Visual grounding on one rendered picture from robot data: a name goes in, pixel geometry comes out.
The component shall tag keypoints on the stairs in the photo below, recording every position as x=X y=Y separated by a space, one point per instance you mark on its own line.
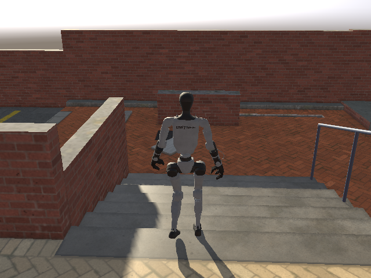
x=231 y=203

